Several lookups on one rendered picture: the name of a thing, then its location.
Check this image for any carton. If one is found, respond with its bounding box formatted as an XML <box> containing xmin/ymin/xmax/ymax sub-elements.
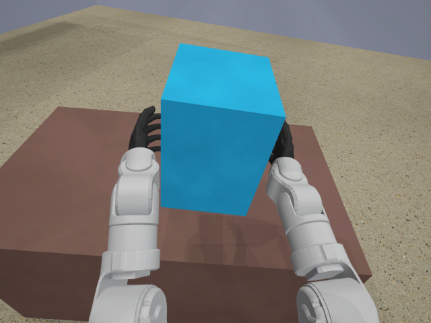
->
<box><xmin>161</xmin><ymin>43</ymin><xmax>286</xmax><ymax>216</ymax></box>

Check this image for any right robot hand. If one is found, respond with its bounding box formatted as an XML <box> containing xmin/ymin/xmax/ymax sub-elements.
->
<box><xmin>269</xmin><ymin>120</ymin><xmax>294</xmax><ymax>165</ymax></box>

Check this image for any right robot forearm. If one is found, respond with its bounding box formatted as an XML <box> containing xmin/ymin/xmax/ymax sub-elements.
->
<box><xmin>265</xmin><ymin>157</ymin><xmax>380</xmax><ymax>323</ymax></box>

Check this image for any robot right upper arm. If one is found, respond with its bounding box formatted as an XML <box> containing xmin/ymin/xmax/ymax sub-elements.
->
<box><xmin>296</xmin><ymin>278</ymin><xmax>379</xmax><ymax>323</ymax></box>

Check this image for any pedestal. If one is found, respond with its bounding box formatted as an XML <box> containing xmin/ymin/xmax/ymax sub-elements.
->
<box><xmin>0</xmin><ymin>106</ymin><xmax>372</xmax><ymax>323</ymax></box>

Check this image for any left robot forearm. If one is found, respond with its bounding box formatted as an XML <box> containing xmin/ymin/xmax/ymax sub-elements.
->
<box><xmin>88</xmin><ymin>147</ymin><xmax>160</xmax><ymax>323</ymax></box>

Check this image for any left robot hand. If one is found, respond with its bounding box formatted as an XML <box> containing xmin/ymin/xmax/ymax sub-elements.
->
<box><xmin>128</xmin><ymin>106</ymin><xmax>161</xmax><ymax>152</ymax></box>

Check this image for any robot left upper arm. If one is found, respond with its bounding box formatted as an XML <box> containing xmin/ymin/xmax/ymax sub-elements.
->
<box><xmin>90</xmin><ymin>285</ymin><xmax>167</xmax><ymax>323</ymax></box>

